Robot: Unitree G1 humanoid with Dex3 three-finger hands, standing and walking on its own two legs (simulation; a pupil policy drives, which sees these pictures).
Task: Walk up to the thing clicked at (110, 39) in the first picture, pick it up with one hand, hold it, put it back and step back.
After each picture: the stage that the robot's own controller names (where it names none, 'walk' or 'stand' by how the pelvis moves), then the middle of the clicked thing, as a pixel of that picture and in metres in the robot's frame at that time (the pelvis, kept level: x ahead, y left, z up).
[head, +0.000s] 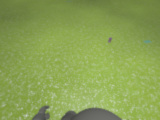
stand; (109, 40) +1.82 -0.48 -0.72
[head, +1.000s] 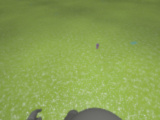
walk; (97, 46) +1.74 -0.03 -0.70
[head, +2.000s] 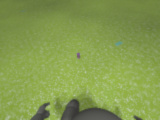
walk; (78, 55) +1.11 +0.29 -0.71
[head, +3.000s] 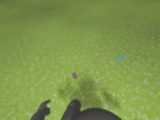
walk; (74, 75) +0.68 +0.27 -0.72
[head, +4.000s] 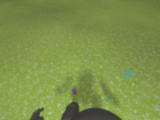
walk; (74, 91) +0.44 +0.21 -0.71
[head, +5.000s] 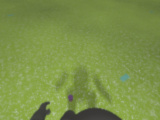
stand; (70, 98) +0.35 +0.18 -0.72
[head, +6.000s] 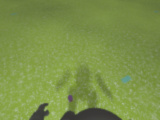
stand; (70, 98) +0.33 +0.19 -0.72
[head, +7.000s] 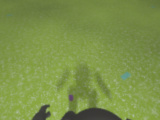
stand; (71, 97) +0.33 +0.20 -0.72
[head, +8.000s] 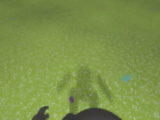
stand; (71, 99) +0.33 +0.20 -0.73
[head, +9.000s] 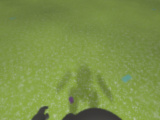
stand; (71, 100) +0.32 +0.20 -0.73
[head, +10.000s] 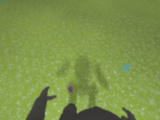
go down; (70, 89) +0.35 +0.20 -0.70
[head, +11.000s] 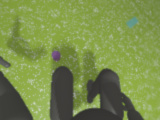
go down; (56, 56) +0.42 +0.23 -0.29
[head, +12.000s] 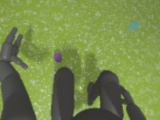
close in; (58, 58) +0.41 +0.22 -0.29
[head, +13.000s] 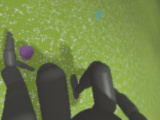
close in; (26, 53) +0.41 +0.26 -0.22
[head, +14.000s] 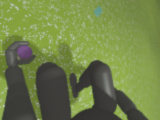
close; (24, 53) +0.39 +0.26 -0.22
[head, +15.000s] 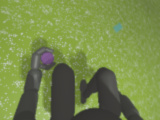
lift; (46, 59) +0.34 +0.26 -0.14
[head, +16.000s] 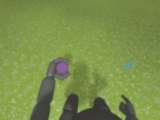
lift; (63, 71) +0.32 +0.17 +0.03
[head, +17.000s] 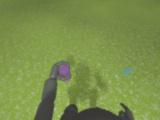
hold; (65, 74) +0.31 +0.17 +0.01
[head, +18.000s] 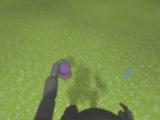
crouch; (66, 72) +0.32 +0.17 +0.01
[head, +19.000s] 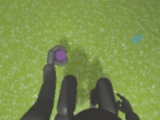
crouch; (62, 58) +0.41 +0.19 -0.08
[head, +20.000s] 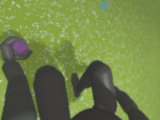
lower; (22, 50) +0.41 +0.27 -0.23
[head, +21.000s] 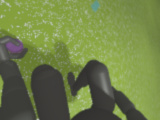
lower; (16, 49) +0.42 +0.28 -0.23
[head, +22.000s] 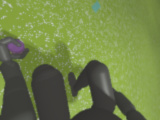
lower; (17, 49) +0.42 +0.28 -0.23
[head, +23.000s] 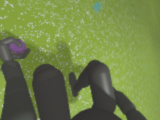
lower; (19, 49) +0.41 +0.28 -0.22
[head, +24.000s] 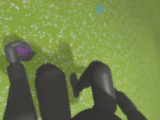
loosen; (24, 52) +0.40 +0.27 -0.22
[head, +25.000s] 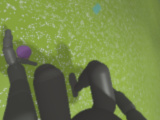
withdraw; (23, 54) +0.40 +0.26 -0.23
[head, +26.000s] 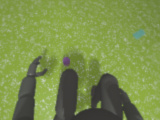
walk; (66, 62) +0.42 +0.20 -0.33
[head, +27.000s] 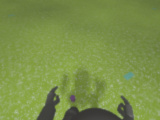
stand; (72, 98) +0.34 +0.16 -0.66
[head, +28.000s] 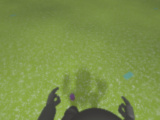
stand; (72, 97) +0.36 +0.17 -0.67
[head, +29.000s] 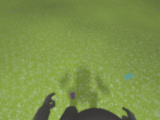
stand; (72, 95) +0.36 +0.17 -0.69
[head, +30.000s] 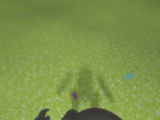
walk; (75, 96) +0.37 +0.16 -0.72
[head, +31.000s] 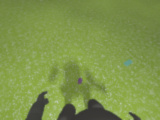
walk; (79, 81) +0.49 +0.04 -0.71
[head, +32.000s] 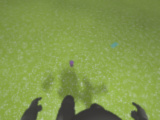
walk; (71, 63) +0.72 +0.23 -0.69
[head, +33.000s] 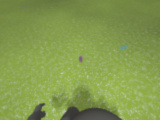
stand; (80, 59) +0.99 +0.20 -0.70
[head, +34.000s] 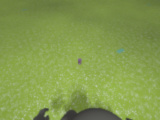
stand; (79, 61) +1.01 +0.19 -0.72
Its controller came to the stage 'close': yes
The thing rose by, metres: 0.72
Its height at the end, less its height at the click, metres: +0.00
